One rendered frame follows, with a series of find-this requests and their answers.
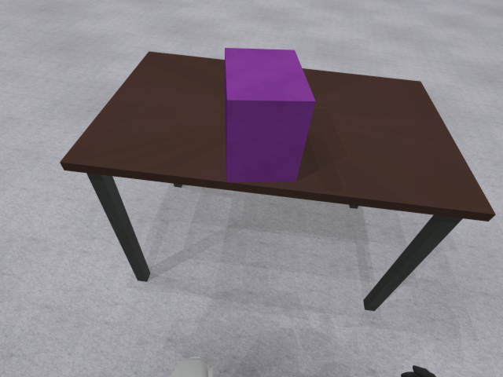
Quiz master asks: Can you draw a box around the carton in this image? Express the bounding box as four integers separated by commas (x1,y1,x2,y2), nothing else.
225,48,316,182

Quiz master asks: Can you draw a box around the table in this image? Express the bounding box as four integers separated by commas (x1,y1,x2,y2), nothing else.
60,52,496,311

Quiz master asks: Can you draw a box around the left robot thigh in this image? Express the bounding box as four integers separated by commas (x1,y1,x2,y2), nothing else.
169,360,213,377

